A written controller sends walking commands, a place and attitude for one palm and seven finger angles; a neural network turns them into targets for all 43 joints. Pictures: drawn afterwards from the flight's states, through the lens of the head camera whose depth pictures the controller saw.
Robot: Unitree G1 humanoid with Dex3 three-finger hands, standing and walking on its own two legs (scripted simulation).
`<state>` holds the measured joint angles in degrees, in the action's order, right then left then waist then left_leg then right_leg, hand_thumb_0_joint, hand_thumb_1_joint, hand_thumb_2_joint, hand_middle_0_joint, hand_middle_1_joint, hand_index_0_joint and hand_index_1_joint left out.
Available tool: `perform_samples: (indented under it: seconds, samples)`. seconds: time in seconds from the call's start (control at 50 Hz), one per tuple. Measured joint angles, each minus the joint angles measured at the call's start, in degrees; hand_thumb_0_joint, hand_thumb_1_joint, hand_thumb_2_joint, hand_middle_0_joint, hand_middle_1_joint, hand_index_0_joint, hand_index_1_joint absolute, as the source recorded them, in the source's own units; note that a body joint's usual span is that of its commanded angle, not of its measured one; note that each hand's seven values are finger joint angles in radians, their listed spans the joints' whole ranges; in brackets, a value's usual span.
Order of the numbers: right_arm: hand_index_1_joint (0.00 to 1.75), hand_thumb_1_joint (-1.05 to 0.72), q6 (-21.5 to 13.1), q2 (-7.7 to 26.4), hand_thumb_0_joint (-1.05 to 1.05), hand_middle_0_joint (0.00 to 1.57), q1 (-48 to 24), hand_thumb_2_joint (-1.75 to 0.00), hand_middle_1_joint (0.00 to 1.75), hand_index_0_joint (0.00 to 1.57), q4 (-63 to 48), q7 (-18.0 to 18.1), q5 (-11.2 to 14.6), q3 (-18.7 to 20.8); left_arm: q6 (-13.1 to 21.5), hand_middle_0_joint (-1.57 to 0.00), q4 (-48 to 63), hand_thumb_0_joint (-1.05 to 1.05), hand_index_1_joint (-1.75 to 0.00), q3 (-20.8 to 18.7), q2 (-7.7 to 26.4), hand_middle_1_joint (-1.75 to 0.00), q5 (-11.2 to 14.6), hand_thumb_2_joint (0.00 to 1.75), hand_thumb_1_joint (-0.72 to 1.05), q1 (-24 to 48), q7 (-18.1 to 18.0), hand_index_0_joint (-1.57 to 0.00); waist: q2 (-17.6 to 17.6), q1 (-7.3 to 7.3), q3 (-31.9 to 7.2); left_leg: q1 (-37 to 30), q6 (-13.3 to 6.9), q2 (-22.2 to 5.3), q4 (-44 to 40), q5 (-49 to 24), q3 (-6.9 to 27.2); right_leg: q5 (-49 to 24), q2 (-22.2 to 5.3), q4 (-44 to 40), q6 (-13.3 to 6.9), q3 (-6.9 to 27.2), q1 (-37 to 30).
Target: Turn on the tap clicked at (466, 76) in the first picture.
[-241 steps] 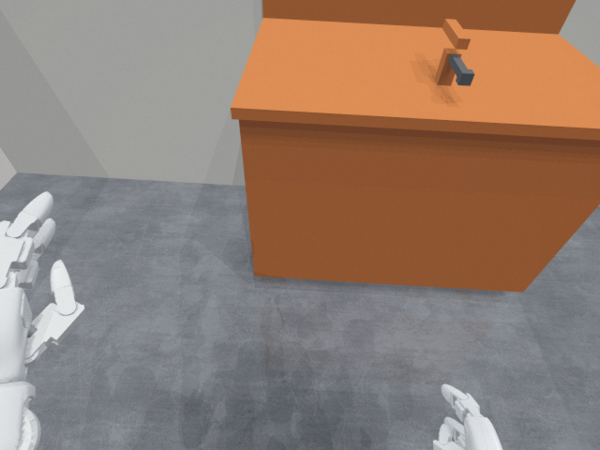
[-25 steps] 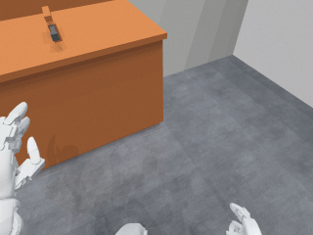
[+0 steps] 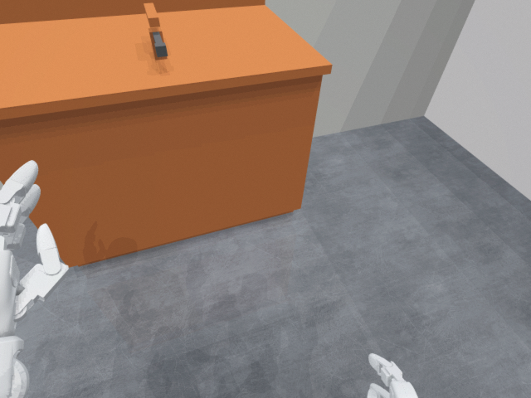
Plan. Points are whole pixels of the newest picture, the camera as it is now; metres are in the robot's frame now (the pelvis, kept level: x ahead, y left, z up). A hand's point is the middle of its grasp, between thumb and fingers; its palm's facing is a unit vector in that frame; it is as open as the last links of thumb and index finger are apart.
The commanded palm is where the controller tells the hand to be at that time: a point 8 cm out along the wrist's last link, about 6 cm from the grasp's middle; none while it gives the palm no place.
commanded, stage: take the last steps up to it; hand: left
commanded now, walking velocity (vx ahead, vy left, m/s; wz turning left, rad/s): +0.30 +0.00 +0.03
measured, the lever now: (161, 49) +0.92 +0.37 +0.11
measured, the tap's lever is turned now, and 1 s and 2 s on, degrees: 0 0 0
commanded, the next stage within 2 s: none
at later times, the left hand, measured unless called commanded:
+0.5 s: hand (76, 212) +0.28 +0.27 +0.17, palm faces +0.41 -0.83 -0.38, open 7.5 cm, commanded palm +0.22 +0.30 +0.17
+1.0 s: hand (144, 172) +0.37 +0.21 +0.17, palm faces +0.38 -0.81 -0.45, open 7.4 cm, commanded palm +0.31 +0.26 +0.17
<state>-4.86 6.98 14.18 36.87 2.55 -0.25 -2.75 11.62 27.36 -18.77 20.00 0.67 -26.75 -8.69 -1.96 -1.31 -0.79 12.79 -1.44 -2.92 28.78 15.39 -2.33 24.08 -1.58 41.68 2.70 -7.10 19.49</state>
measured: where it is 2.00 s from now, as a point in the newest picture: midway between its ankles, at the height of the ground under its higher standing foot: (279, 374)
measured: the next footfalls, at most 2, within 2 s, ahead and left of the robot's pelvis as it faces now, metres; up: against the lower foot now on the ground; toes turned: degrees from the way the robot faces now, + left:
right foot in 0.06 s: +0.05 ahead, -0.12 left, +0.00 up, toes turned -8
left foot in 0.34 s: +0.12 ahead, +0.13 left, +0.00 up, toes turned +11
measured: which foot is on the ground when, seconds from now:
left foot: down 0.00-0.08, up 0.10-0.32, down 0.34-0.76, up 0.78-1.00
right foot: up 0.00-0.04, down 0.06-0.36, up 0.38-0.74, down 0.76-1.00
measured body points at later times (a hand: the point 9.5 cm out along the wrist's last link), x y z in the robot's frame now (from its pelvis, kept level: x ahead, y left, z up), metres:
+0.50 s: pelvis +0.06 +0.02 -0.01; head +0.08 +0.05 +0.44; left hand +0.25 +0.31 +0.19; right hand +0.22 -0.21 -0.08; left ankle +0.08 +0.12 -0.74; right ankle +0.03 -0.10 -0.66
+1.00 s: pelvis +0.16 -0.02 +0.00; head +0.20 -0.02 +0.44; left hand +0.34 +0.25 +0.19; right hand +0.32 -0.27 -0.10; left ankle +0.19 +0.11 -0.70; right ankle +0.16 -0.11 -0.74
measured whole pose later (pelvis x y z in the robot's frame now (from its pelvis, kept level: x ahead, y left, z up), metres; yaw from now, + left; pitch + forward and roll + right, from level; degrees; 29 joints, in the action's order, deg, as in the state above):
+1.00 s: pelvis +0.16 -0.02 +0.00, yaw +2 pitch +1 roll +1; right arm -1.3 14.0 10.4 35.5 3.5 0.0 1.6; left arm 12.2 32.9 -20.4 21.1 1.1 -29.4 -8.8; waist 1.0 0.3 4.4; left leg 27.7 1.3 -5.5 50.6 20.8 -6.8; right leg 16.0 -3.8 29.1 -2.4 -11.3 13.7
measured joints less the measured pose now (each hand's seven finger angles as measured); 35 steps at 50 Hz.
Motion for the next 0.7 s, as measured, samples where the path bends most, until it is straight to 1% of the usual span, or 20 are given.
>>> perform_samples:
  seconds: [0.04,0.06,0.08,0.1,0.12,0.16,0.18,0.2,0.24,0.28,0.34,0.36,0.38,0.4,0.42,0.46,0.5,0.54,0.6,0.7]
  samples:
    - [0.30,-0.90,0.4,-0.3,0.01,0.20,-0.2,-0.90,0.30,0.21,0.1,0.1,-0.2,-0.6,-0.8,-0.20,-0.7,0.02,-0.30,-0.2,0.6,-0.30,-0.1,0.89,0.89,0.3,0.0,-0.20,-0.1,-0.27,0.1,0.9,0.4,0.1,1.7,0.9,-0.3,-1.0,0.5,-7.9,-0.3,-0.9,-4.1]
    - [0.30,-0.90,0.6,-0.3,0.01,0.20,-0.4,-0.90,0.30,0.21,-0.1,0.1,-0.3,-0.8,-1.0,-0.20,-0.9,0.02,-0.30,-0.4,1.1,-0.30,-0.2,0.89,0.89,0.6,0.0,-0.20,0.1,-0.38,0.0,1.9,0.6,0.4,3.5,1.8,-0.5,-1.9,0.5,-11.5,-1.1,-0.9,-5.9]
    - [0.30,-0.90,0.8,0.1,0.01,0.20,-0.8,-0.90,0.30,0.21,0.0,0.1,-0.3,-0.7,-1.2,-0.20,-1.3,0.02,-0.30,-0.4,1.0,-0.30,-0.3,0.89,0.89,1.3,-0.1,-0.20,-0.6,-0.42,0.3,3.2,0.5,-0.2,6.2,3.7,-0.5,-6.0,1.0,-12.7,-2.3,-1.0,-6.0]
    - [0.30,-0.90,1.2,0.6,0.01,0.20,-1.2,-0.90,0.30,0.21,0.3,0.1,-0.2,-0.4,-1.4,-0.21,-1.6,0.02,-0.30,-0.1,0.8,-0.30,-0.5,0.89,0.89,2.0,0.0,-0.20,-1.0,-0.24,0.6,4.8,0.5,-0.3,10.2,7.1,-0.3,-8.9,1.2,-12.0,-3.3,-1.3,-5.5]
    - [0.30,-0.90,1.4,1.1,0.01,0.20,-1.5,-0.90,0.30,0.21,0.9,0.0,-0.1,0.0,-1.5,-0.21,-1.9,0.02,-0.30,0.4,0.6,-0.30,-0.3,0.89,0.89,2.9,0.1,-0.20,-1.1,-0.14,0.8,6.9,0.9,0.0,15.7,9.6,0.1,-9.1,0.9,-10.9,-4.0,-1.5,-5.2]
    - [0.30,-0.90,2.0,2.4,0.02,0.20,-1.9,-0.90,0.30,0.21,1.9,-0.1,0.0,0.7,-1.1,-0.21,-2.0,0.02,-0.30,1.1,-0.2,-0.30,0.0,0.89,0.89,3.2,0.3,-0.20,-0.2,-0.01,1.2,10.8,1.8,0.6,25.7,10.2,0.0,-7.9,0.3,-10.7,-4.5,-1.5,-5.7]
    - [0.30,-0.90,2.3,3.1,0.02,0.20,-1.9,-0.90,0.30,0.21,2.1,-0.1,0.1,1.0,-0.8,-0.21,-1.7,0.02,-0.30,1.2,-0.5,-0.30,0.0,0.89,0.89,2.7,0.3,-0.21,0.3,0.26,1.3,12.2,2.2,0.5,28.3,9.6,-0.5,-7.8,-0.1,-11.5,-4.4,-1.4,-6.3]
    - [0.30,-0.90,2.6,3.7,0.02,0.20,-1.8,-0.90,0.30,0.21,2.0,0.1,0.2,1.3,-0.5,-0.21,-1.2,0.02,-0.30,1.1,-0.7,-0.30,0.1,0.89,0.89,1.9,0.3,-0.21,0.9,0.58,1.3,13.0,2.3,0.2,28.7,9.1,-1.1,-7.9,-0.4,-12.4,-4.1,-1.3,-6.8]
    - [0.30,-0.90,2.9,4.8,0.02,0.20,-1.4,-0.90,0.30,0.21,1.4,0.6,0.2,2.0,-0.1,-0.21,0.3,0.02,-0.30,0.7,-0.3,-0.30,0.1,0.89,0.89,0.4,0.2,-0.21,2.3,1.14,1.5,13.1,2.3,-0.6,24.5,8.1,-2.6,-8.2,-1.2,-13.7,-3.6,-1.1,-7.7]
    - [0.30,-0.90,2.9,5.8,0.02,0.20,-0.7,-0.90,0.30,0.21,0.3,1.0,0.1,2.9,0.2,-0.21,2.1,0.02,-0.30,0.1,0.3,-0.30,0.1,0.89,0.89,-0.7,-0.1,-0.21,3.4,1.36,2.0,11.5,2.1,-1.3,17.2,6.3,-4.1,-7.8,-1.9,-13.9,-3.1,-1.1,-8.3]
    - [0.30,-0.90,2.4,7.7,0.02,0.20,0.2,-0.90,0.30,0.20,-1.5,1.8,0.1,4.2,0.4,-0.21,5.0,0.02,-0.30,-0.8,1.1,-0.30,0.4,0.89,0.89,-1.5,-0.9,-0.21,3.7,1.30,2.7,6.5,1.9,-1.6,5.1,1.6,-5.8,-5.2,-2.4,-10.9,-1.8,-1.1,-8.6]
    - [0.30,-0.90,2.1,7.9,0.02,0.20,0.1,-0.90,0.30,0.20,-2.0,2.1,0.1,4.7,0.6,-0.21,5.7,0.02,-0.30,-1.3,1.5,-0.30,0.5,0.89,0.89,-1.3,-1.1,-0.21,4.0,1.15,3.1,5.6,1.0,-1.4,3.7,-2.1,-6.4,-3.5,-2.9,-8.2,-1.5,-0.7,-8.0]
    - [0.30,-0.90,2.1,7.7,0.02,0.20,-0.5,-0.90,0.30,0.20,-2.2,2.3,0.3,5.2,0.9,-0.21,5.7,0.02,-0.30,-1.9,1.8,-0.30,0.6,0.89,0.89,-0.6,-1.4,-0.21,4.8,0.85,3.8,5.6,0.2,-1.0,5.2,-2.4,-7.2,-1.0,-3.3,-3.7,-1.6,0.6,-6.6]
    - [0.30,-0.91,1.9,7.3,0.02,0.20,-1.1,-0.90,0.30,0.20,-2.2,2.4,0.3,5.4,1.1,-0.21,4.9,0.02,-0.30,-2.3,1.9,-0.30,0.6,0.89,0.89,0.3,-1.5,-0.21,5.0,0.73,4.1,5.6,-0.3,-1.0,6.5,-1.2,-7.6,2.5,-2.8,2.7,-1.8,2.0,-4.5]
    - [0.30,-0.91,1.6,6.8,0.02,0.20,-1.7,-0.90,0.30,0.20,-2.0,2.4,0.2,5.4,1.2,-0.21,3.9,0.02,-0.30,-2.5,2.0,-0.30,0.5,0.89,0.89,1.4,-1.5,-0.21,4.7,0.97,4.3,5.5,-0.7,-1.2,7.0,-0.1,-7.6,4.4,-2.0,9.4,-2.0,2.9,-2.0]
    - [0.30,-0.91,0.9,5.2,0.02,0.19,-2.7,-0.90,0.30,0.20,-1.8,1.7,0.4,4.9,1.0,-0.21,2.4,0.02,-0.30,-2.8,2.2,-0.30,0.4,0.89,0.89,2.8,-1.2,-0.21,4.0,1.70,4.2,4.9,-0.9,-1.4,5.9,0.5,-7.2,4.5,-1.0,19.2,-1.8,3.3,2.8]
    - [0.30,-0.91,0.4,3.5,0.02,0.19,-3.2,-0.90,0.30,0.20,-1.9,0.8,0.5,3.9,0.7,-0.21,2.8,0.02,-0.30,-3.0,2.2,-0.30,0.5,0.89,0.89,2.4,-0.8,-0.20,3.4,1.99,3.9,3.8,-0.5,-1.9,3.5,-0.4,-7.1,2.3,-1.0,22.4,-1.4,2.7,6.6]
    - [0.30,-0.91,-0.1,2.0,0.01,0.20,-3.0,-0.90,0.30,0.20,-2.4,0.1,0.5,2.8,0.5,-0.21,4.5,0.02,-0.30,-2.7,1.9,-0.30,0.5,0.89,0.89,0.7,-0.4,-0.20,2.6,2.00,3.7,2.7,-0.3,-2.5,1.2,-1.0,-7.3,-0.2,-1.6,20.3,-1.0,1.6,8.8]
    - [0.30,-0.90,-0.4,0.4,0.01,0.20,-2.3,-0.90,0.30,0.20,-2.9,-0.4,0.4,1.5,0.8,-0.21,6.0,0.02,-0.30,-2.0,1.8,-0.30,0.3,0.89,0.89,-2.0,0.2,-0.20,1.3,1.73,3.5,0.9,0.3,-3.2,-1.3,-1.4,-7.5,-3.3,-2.3,12.2,-0.6,0.2,9.1]
    - [0.30,-0.90,0.1,-0.6,0.01,0.20,-1.2,-0.90,0.30,0.21,-2.3,0.1,0.1,0.3,0.3,-0.21,3.5,0.02,-0.30,-2.3,2.7,-0.30,0.5,0.89,0.89,-2.6,0.6,-0.21,-0.6,0.75,3.5,-1.0,1.9,-4.0,-1.2,0.2,-7.2,-5.3,-1.8,-2.2,-0.2,-2.1,4.0]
